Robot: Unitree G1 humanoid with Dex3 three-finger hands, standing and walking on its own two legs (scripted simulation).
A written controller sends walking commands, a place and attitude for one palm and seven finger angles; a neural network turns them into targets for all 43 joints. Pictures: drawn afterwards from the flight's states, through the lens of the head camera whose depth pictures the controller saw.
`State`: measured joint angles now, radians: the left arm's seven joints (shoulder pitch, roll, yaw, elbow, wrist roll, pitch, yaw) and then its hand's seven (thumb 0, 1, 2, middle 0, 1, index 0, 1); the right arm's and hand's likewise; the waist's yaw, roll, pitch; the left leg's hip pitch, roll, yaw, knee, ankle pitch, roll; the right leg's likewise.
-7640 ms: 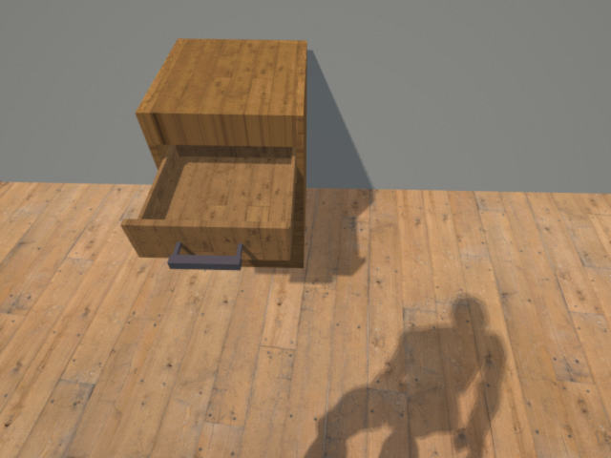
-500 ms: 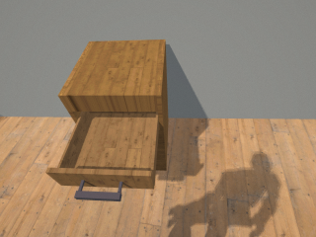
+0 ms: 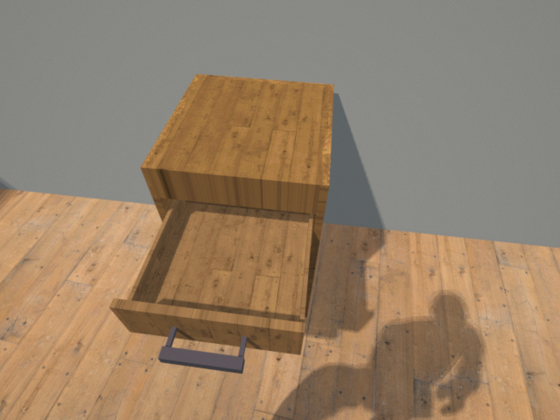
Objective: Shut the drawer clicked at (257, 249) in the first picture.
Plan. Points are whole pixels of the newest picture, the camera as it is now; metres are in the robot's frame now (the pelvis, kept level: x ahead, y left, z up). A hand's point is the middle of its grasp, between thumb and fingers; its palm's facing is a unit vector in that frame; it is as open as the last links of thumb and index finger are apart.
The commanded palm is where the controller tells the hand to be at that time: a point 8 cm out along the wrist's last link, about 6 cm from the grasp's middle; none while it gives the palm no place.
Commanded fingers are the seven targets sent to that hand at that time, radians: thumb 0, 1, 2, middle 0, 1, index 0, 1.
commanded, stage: come to a stop and stand still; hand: left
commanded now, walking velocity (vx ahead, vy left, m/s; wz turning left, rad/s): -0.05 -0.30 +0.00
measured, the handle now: (205, 348) +0.28 +0.19 -0.23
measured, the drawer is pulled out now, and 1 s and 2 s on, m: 0.30 0.30 0.30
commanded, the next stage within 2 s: look again from close up in 1.20 s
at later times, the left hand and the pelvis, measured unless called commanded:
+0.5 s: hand out of the picture +0.01 +0.16 -0.16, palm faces -0.02 -0.96 -0.27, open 7.3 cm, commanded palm none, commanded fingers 0.00 0.90 0.90 -0.20 -0.30 -0.20 -0.30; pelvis -0.02 -0.02 +0.00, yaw -1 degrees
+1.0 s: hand out of the picture -0.07 +0.08 -0.16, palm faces +0.06 -0.98 -0.18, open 7.4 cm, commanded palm none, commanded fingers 0.00 0.90 0.90 -0.20 -0.30 -0.20 -0.30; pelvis -0.03 -0.07 +0.01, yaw -1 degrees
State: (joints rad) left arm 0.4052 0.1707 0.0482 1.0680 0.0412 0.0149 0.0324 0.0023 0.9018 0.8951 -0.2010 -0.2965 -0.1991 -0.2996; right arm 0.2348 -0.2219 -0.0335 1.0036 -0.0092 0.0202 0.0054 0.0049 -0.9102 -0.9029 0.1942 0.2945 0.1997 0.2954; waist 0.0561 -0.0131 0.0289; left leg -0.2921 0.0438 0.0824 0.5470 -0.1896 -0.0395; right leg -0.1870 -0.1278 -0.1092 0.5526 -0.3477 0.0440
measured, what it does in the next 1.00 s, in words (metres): steps on the spot: right foot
